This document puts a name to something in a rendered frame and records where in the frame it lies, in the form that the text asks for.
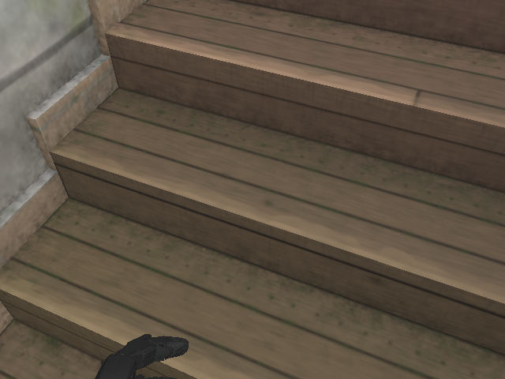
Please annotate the robot left hand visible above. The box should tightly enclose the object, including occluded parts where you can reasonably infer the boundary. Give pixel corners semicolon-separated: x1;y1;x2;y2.
95;334;189;379

